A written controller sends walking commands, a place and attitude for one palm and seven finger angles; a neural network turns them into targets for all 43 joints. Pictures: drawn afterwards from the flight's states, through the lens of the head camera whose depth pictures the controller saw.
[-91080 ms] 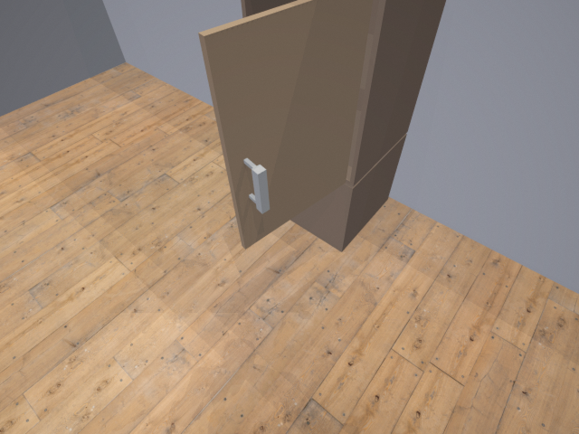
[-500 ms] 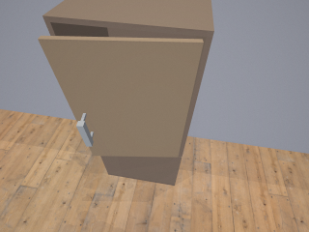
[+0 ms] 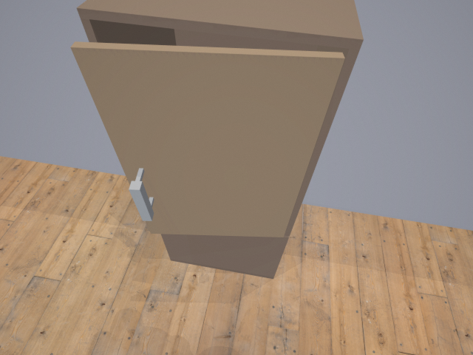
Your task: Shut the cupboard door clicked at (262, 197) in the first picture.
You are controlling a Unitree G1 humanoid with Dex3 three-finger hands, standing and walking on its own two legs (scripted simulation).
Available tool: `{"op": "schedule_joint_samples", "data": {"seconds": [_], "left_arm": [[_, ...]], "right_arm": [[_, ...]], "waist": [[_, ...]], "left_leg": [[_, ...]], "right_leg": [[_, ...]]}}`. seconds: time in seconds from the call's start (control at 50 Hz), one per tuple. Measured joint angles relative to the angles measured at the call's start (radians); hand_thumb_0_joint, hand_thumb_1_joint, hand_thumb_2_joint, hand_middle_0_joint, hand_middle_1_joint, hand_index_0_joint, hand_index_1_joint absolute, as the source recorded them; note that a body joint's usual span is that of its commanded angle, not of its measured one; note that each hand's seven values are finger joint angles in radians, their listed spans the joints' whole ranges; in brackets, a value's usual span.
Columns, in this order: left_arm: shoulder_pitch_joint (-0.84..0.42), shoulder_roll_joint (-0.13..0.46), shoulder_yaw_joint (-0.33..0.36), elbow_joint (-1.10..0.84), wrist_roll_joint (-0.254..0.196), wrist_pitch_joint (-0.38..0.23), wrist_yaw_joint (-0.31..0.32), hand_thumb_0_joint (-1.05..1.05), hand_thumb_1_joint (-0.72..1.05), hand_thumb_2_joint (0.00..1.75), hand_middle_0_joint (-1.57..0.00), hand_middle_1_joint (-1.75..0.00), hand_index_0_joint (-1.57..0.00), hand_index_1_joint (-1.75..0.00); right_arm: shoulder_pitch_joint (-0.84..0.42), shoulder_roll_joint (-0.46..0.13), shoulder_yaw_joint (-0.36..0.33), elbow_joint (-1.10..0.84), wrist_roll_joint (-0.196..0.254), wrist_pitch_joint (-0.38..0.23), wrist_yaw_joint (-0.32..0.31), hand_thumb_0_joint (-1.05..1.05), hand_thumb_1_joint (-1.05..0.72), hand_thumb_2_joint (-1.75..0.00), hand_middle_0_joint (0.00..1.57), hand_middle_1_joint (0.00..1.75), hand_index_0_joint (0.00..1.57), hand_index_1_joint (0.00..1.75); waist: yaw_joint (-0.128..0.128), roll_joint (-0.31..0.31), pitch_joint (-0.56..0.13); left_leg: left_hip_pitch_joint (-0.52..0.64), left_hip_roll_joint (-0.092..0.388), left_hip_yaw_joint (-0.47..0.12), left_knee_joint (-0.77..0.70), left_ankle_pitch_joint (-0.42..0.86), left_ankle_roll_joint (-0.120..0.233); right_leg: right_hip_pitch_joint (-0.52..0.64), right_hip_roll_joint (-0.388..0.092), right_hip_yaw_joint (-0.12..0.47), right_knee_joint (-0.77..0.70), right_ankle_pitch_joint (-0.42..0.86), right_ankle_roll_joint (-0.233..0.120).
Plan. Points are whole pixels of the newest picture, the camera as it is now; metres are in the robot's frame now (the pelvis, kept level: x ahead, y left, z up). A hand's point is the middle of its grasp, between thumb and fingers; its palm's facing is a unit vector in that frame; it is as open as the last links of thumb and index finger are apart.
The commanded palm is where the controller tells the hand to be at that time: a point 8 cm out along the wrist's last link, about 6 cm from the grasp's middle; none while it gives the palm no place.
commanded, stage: come to a stop and stand still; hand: left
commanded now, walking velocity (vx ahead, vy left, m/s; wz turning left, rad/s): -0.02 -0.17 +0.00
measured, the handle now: (144, 194) +0.45 +0.26 -0.09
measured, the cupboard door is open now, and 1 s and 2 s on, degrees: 9 9 9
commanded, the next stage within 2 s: look again from close up in 0.98 s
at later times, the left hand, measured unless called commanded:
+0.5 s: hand out of the picture +0.04 +0.15 -0.15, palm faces +0.01 -0.96 -0.27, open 7.3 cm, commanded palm none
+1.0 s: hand out of the picture +0.03 +0.12 -0.16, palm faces +0.03 -0.97 -0.22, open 7.3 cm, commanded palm none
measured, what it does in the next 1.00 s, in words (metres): steps on the spot: right foot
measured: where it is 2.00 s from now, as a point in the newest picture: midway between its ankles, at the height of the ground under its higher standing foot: outside the picture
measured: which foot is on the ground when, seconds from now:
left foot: down 0.00-1.00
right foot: up 0.00-0.18, down 0.20-1.00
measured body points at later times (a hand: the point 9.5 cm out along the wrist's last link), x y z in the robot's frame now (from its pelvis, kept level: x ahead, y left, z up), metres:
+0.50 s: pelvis +0.01 -0.03 +0.00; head +0.02 -0.07 +0.45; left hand +0.04 +0.20 -0.13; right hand +0.02 -0.25 -0.17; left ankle -0.02 +0.08 -0.73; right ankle +0.00 -0.11 -0.73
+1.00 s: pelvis +0.02 -0.06 +0.01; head +0.04 -0.07 +0.46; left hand +0.02 +0.17 -0.14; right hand +0.02 -0.28 -0.16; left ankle -0.02 +0.08 -0.73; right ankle +0.00 -0.11 -0.73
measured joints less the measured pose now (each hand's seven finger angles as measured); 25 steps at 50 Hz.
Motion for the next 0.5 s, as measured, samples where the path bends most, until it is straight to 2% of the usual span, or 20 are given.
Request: {"op": "schedule_joint_samples", "data": {"seconds": [0.04, 0.08, 0.18, 0.22, 0.26, 0.34, 0.42, 0.5], "left_arm": [[-0.023, 0.003, -0.002, -0.006, -0.001, -0.002, -0.001, 0.00, 0.91, 0.90, -0.20, -0.30, -0.20, -0.30], [-0.045, 0.002, -0.005, -0.014, -0.003, -0.010, -0.005, 0.00, 0.91, 0.90, -0.20, -0.30, -0.20, -0.30], [-0.076, -0.012, -0.018, -0.023, -0.008, -0.028, -0.010, 0.00, 0.91, 0.90, -0.20, -0.30, -0.20, -0.30], [-0.081, -0.027, -0.023, -0.012, -0.008, -0.037, -0.009, 0.00, 0.91, 0.90, -0.20, -0.30, -0.20, -0.30], [-0.072, -0.044, -0.036, -0.002, -0.006, -0.046, -0.004, 0.00, 0.91, 0.90, -0.20, -0.30, -0.20, -0.30], [-0.041, -0.050, -0.049, -0.002, -0.009, -0.048, 0.003, 0.00, 0.93, 0.90, -0.20, -0.30, -0.20, -0.30], [-0.015, -0.058, -0.060, 0.005, -0.014, -0.063, -0.006, 0.00, 0.93, 0.90, -0.20, -0.30, -0.20, -0.30], [0.003, -0.056, -0.064, 0.016, -0.018, -0.068, -0.008, 0.00, 0.92, 0.90, -0.20, -0.30, -0.20, -0.30]], "right_arm": [[0.002, 0.008, 0.006, 0.000, -0.002, -0.004, -0.004, 0.00, -0.91, -0.90, 0.19, 0.30, 0.20, 0.30], [0.004, 0.012, 0.010, 0.011, -0.004, -0.003, -0.007, 0.00, -0.92, -0.90, 0.20, 0.30, 0.20, 0.30], [0.010, 0.021, 0.013, 0.048, -0.002, 0.001, -0.007, 0.01, -0.92, -0.90, 0.20, 0.30, 0.20, 0.30], [0.008, 0.019, 0.014, 0.067, 0.004, 0.004, -0.005, 0.01, -0.92, -0.90, 0.20, 0.30, 0.20, 0.30], [0.013, 0.016, 0.017, 0.075, 0.009, 0.006, 0.002, 0.01, -0.92, -0.90, 0.20, 0.30, 0.20, 0.30], [0.045, -0.001, 0.023, 0.042, 0.003, 0.001, 0.011, 0.01, -0.92, -0.90, 0.20, 0.30, 0.20, 0.30], [0.045, -0.020, 0.027, 0.029, 0.003, -0.001, 0.006, 0.01, -0.92, -0.90, 0.20, 0.30, 0.20, 0.30], [0.038, -0.027, 0.031, 0.028, 0.005, -0.004, 0.006, 0.01, -0.93, -0.90, 0.20, 0.30, 0.20, 0.30]], "waist": [[-0.009, 0.006, 0.011], [-0.014, 0.012, 0.018], [-0.022, 0.015, 0.014], [-0.025, 0.031, 0.014], [-0.034, 0.050, 0.000], [-0.041, 0.076, -0.041], [-0.040, 0.109, -0.047], [-0.042, 0.112, -0.044]], "left_leg": [[0.010, -0.007, -0.005, -0.029, 0.020, 0.004], [0.020, -0.012, -0.010, -0.054, 0.036, 0.004], [0.028, -0.019, -0.012, -0.057, 0.037, -0.008], [0.031, -0.004, -0.015, -0.032, 0.019, -0.017], [0.036, 0.016, -0.023, -0.030, 0.021, -0.037], [0.014, 0.034, -0.028, 0.007, -0.012, -0.039], [0.025, 0.043, -0.026, 0.004, -0.017, -0.048], [0.046, 0.048, -0.026, -0.027, -0.004, -0.059]], "right_leg": [[-0.032, 0.000, -0.014, 0.051, 0.002, -0.001], [-0.036, -0.001, -0.024, 0.024, 0.026, 0.001], [0.038, 0.003, -0.033, -0.210, 0.165, 0.003], [0.068, 0.018, -0.036, -0.264, 0.241, -0.005], [0.082, 0.037, -0.046, -0.279, 0.236, -0.013], [0.066, 0.054, -0.052, -0.254, 0.205, -0.026], [0.075, 0.063, -0.051, -0.258, 0.202, -0.036], [0.088, 0.070, -0.050, -0.272, 0.205, -0.047]]}}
